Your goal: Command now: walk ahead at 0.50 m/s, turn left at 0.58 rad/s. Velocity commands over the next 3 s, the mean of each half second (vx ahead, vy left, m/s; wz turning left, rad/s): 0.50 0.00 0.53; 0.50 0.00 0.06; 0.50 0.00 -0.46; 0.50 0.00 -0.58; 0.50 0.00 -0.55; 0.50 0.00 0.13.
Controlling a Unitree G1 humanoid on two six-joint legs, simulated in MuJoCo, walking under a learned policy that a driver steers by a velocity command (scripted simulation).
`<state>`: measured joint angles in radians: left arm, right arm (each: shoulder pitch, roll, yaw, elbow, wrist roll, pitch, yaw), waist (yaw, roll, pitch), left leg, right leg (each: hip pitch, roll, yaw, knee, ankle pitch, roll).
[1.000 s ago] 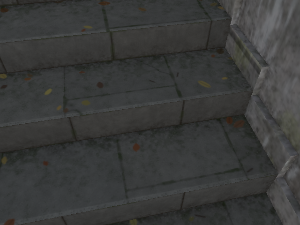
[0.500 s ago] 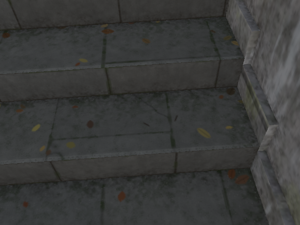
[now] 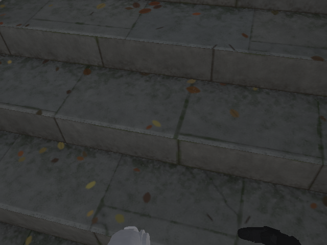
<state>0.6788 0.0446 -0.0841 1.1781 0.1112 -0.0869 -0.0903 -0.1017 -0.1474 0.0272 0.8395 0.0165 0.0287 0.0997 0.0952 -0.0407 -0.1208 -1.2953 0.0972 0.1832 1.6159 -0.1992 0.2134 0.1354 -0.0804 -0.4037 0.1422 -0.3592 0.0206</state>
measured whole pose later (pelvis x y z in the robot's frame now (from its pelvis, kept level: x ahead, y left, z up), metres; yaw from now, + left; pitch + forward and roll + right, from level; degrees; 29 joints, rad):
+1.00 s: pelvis +0.59 +0.11 +0.29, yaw +19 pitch +5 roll +2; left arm 0.58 0.09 -0.04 1.09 0.08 -0.11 -0.08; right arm -0.13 -0.13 0.09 0.72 -0.05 0.01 0.10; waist 0.15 -0.04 -0.08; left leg -1.10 0.14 0.12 1.30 -0.32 0.06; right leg 0.06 -0.14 0.01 0.31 -0.44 0.02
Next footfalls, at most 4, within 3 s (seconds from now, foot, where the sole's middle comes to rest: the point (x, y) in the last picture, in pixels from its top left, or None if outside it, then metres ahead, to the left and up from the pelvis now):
0.06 left None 0.19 0.09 -0.62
0.46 right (229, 218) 0.51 -0.11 -0.47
0.98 left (104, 123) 0.76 0.33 -0.32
1.52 right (153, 97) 0.90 0.17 -0.32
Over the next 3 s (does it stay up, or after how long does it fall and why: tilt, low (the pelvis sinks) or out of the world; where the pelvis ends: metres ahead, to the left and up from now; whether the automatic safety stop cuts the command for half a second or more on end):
stays up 1.59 0.09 0.76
